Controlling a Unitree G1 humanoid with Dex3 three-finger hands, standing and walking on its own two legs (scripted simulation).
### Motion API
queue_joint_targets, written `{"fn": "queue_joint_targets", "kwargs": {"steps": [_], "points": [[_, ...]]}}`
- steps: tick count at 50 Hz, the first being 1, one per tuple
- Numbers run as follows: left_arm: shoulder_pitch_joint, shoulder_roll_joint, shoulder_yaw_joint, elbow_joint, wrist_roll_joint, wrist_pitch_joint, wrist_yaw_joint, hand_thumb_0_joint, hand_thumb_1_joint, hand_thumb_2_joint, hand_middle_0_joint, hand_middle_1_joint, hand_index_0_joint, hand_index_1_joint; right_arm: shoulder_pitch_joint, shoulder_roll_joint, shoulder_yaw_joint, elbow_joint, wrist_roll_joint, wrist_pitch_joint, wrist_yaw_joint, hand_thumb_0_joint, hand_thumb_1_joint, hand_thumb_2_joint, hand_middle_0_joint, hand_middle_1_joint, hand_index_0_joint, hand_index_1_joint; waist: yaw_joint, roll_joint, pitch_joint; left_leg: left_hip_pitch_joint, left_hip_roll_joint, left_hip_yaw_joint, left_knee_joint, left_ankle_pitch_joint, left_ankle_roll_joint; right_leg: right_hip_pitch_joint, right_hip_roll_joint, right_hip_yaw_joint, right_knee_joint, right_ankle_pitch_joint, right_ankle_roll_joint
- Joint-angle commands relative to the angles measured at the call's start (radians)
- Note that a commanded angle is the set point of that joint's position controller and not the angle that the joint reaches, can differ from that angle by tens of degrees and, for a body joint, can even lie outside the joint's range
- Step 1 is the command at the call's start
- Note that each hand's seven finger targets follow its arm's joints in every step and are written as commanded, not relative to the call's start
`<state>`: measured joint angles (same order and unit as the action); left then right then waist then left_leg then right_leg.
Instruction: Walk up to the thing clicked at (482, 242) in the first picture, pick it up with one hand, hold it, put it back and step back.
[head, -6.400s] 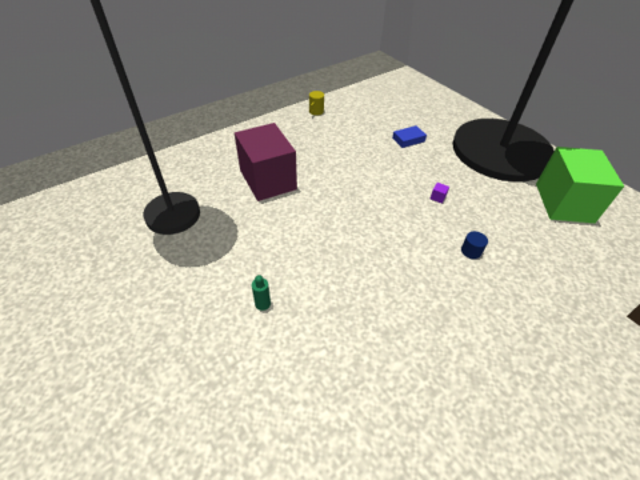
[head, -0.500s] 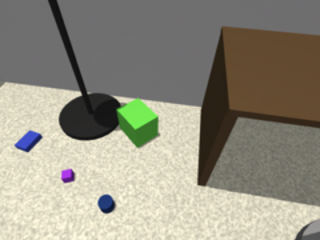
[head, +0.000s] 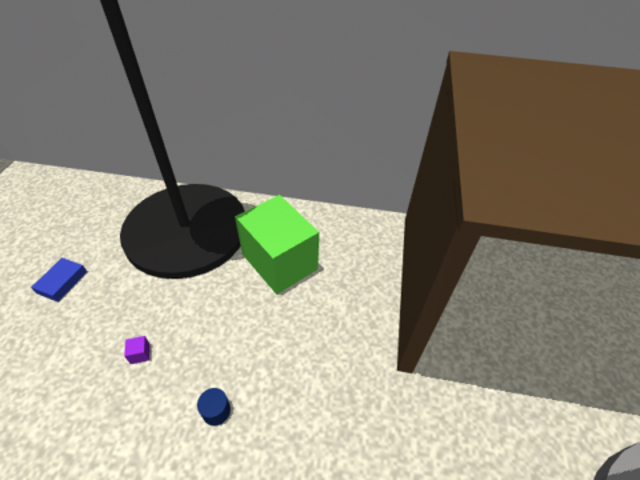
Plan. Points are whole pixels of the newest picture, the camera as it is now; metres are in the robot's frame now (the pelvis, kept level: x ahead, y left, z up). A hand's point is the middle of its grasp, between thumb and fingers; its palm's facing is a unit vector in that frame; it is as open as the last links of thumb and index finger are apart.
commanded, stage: stand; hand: left
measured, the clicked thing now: (214, 406) +0.47 +0.30 -0.74
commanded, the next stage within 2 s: rise first in 1.64 s
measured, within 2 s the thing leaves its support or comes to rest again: neither
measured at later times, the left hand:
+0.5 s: hand out of the picture +0.07 +0.26 -0.16, palm faces -0.03 -0.94 -0.35, open 7.4 cm
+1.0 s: hand out of the picture +0.06 +0.26 -0.16, palm faces -0.03 -0.94 -0.35, open 7.4 cm
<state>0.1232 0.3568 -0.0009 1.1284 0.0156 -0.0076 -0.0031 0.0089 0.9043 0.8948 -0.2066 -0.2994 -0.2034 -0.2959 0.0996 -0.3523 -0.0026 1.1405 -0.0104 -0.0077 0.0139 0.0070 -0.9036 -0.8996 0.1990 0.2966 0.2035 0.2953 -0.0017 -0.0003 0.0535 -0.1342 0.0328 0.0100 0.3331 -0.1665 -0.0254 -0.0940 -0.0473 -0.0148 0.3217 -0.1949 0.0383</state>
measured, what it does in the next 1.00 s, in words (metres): stands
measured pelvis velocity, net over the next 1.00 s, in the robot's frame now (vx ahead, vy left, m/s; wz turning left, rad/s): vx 0.00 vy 0.00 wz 0.00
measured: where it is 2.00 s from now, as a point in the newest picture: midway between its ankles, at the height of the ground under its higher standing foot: outside the picture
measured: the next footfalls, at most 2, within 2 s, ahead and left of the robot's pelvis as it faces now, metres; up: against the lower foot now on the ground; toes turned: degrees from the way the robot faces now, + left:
none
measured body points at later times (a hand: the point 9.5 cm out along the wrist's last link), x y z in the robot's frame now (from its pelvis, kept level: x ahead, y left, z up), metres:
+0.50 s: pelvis +0.00 +0.00 +0.00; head +0.01 +0.00 +0.45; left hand +0.07 +0.30 -0.13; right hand +0.08 -0.30 -0.13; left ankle +0.01 +0.13 -0.75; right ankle -0.01 -0.14 -0.75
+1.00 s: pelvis +0.00 +0.00 +0.00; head +0.01 +0.00 +0.45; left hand +0.07 +0.31 -0.13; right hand +0.08 -0.30 -0.13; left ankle +0.01 +0.13 -0.75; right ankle -0.01 -0.14 -0.75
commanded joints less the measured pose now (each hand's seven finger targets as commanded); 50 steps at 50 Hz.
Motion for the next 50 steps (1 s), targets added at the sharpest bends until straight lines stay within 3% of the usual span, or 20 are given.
{"fn": "queue_joint_targets", "kwargs": {"steps": [1, 4, 9, 11, 18, 20, 22, 26, 31, 46, 50], "points": [[-0.037, 0.215, 0.044, -0.059, -0.005, -0.02, 0.012, 0.0, 0.9, 0.9, -0.2, -0.3, -0.2, -0.3, -0.048, -0.215, -0.04, -0.06, 0.003, -0.019, -0.018, 0.0, -0.9, -0.9, 0.2, 0.3, 0.2, 0.3, -0.002, 0.013, -0.095, 0.036, 0.103, -0.073, -0.04, 0.164, 0.038, 0.003, -0.099, 0.064, -0.049, 0.15, -0.049], [-0.035, 0.218, 0.044, -0.057, -0.006, -0.018, 0.011, 0.0, 0.9, 0.9, -0.2, -0.3, -0.2, -0.3, -0.04, -0.212, -0.039, -0.057, 0.004, -0.018, -0.017, 0.0, -0.9, -0.9, 0.2, 0.3, 0.2, 0.3, -0.003, 0.0, -0.079, 0.031, 0.101, -0.076, -0.051, 0.135, 0.033, -0.014, -0.093, 0.062, -0.056, 0.108, -0.047], [-0.031, 0.22, 0.046, -0.057, -0.005, -0.022, 0.012, 0.0, 0.9, 0.9, -0.2, -0.3, -0.2, -0.3, -0.042, -0.211, -0.039, -0.061, 0.005, -0.019, -0.015, 0.0, -0.9, -0.9, 0.2, 0.3, 0.2, 0.3, -0.003, -0.008, -0.088, 0.045, 0.103, -0.077, -0.042, 0.176, 0.037, -0.001, -0.096, 0.06, -0.052, 0.149, -0.047], [-0.037, 0.22, 0.048, -0.058, -0.006, -0.021, 0.012, 0.0, 0.9, 0.9, -0.2, -0.3, -0.2, -0.3, -0.038, -0.21, -0.038, -0.06, 0.003, -0.019, -0.016, 0.0, -0.9, -0.9, 0.2, 0.3, 0.2, 0.3, -0.003, -0.005, -0.074, 0.029, 0.098, -0.073, -0.045, 0.145, 0.037, -0.001, -0.099, 0.065, -0.06, 0.138, -0.047], [-0.031, 0.211, 0.045, -0.06, -0.005, -0.021, 0.013, 0.0, 0.9, 0.9, -0.2, -0.3, -0.2, -0.3, -0.043, -0.214, -0.039, -0.065, 0.004, -0.019, -0.017, 0.0, -0.9, -0.9, 0.2, 0.3, 0.2, 0.3, -0.001, -0.001, -0.079, 0.038, 0.106, -0.08, -0.043, 0.18, 0.037, -0.003, -0.095, 0.055, -0.054, 0.143, -0.045], [-0.033, 0.21, 0.045, -0.061, -0.005, -0.02, 0.011, 0.0, 0.9, 0.9, -0.2, -0.3, -0.2, -0.3, -0.037, -0.214, -0.038, -0.064, 0.003, -0.019, -0.018, 0.0, -0.9, -0.9, 0.2, 0.3, 0.2, 0.3, -0.002, 0.006, -0.077, 0.027, 0.101, -0.076, -0.046, 0.14, 0.038, 0.005, -0.097, 0.062, -0.062, 0.127, -0.047], [-0.033, 0.212, 0.046, -0.063, -0.004, -0.021, 0.013, 0.0, 0.899, 0.9, -0.2, -0.3, -0.2, -0.3, -0.047, -0.218, -0.041, -0.068, 0.004, -0.02, -0.017, 0.0, -0.9, -0.9, 0.2, 0.3, 0.2, 0.3, 0.001, 0.005, -0.092, 0.044, 0.106, -0.081, -0.039, 0.183, 0.039, 0.008, -0.098, 0.058, -0.055, 0.147, -0.047], [-0.031, 0.212, 0.046, -0.063, -0.003, -0.018, 0.011, 0.0, 0.899, 0.9, -0.2, -0.3, -0.2, -0.3, -0.04, -0.216, -0.039, -0.066, 0.003, -0.019, -0.019, 0.0, -0.9, -0.9, 0.2, 0.3, 0.2, 0.3, 0.0, 0.016, -0.077, 0.026, 0.1, -0.074, -0.046, 0.14, 0.038, 0.004, -0.099, 0.059, -0.06, 0.127, -0.047], [-0.035, 0.218, 0.048, -0.065, -0.005, -0.019, 0.011, 0.0, 0.899, 0.9, -0.2, -0.3, -0.2, -0.3, -0.037, -0.213, -0.039, -0.066, 0.003, -0.021, -0.018, 0.0, -0.9, -0.9, 0.2, 0.3, 0.2, 0.3, 0.0, -0.002, -0.082, 0.035, 0.102, -0.078, -0.044, 0.172, 0.038, 0.01, -0.098, 0.059, -0.054, 0.135, -0.049], [-0.023, 0.213, 0.047, -0.067, -0.003, -0.017, 0.01, 0.0, 0.899, 0.9, -0.2, -0.3, -0.2, -0.3, -0.036, -0.217, -0.04, -0.067, 0.003, -0.019, -0.017, 0.0, -0.9, -0.9, 0.2, 0.3, 0.2, 0.3, 0.0, -0.001, -0.062, 0.03, 0.098, -0.078, -0.052, 0.098, 0.042, -0.017, -0.097, 0.063, -0.066, 0.089, -0.052], [-0.028, 0.219, 0.05, -0.072, -0.004, -0.017, 0.011, 0.0, 0.899, 0.9, -0.2, -0.3, -0.2, -0.3, -0.036, -0.214, -0.041, -0.068, 0.0, -0.02, -0.018, 0.0, -0.9, -0.9, 0.2, 0.3, 0.2, 0.3, 0.003, -0.002, -0.076, 0.031, 0.103, -0.081, -0.048, 0.144, 0.041, -0.007, -0.096, 0.061, -0.053, 0.103, -0.052]]}}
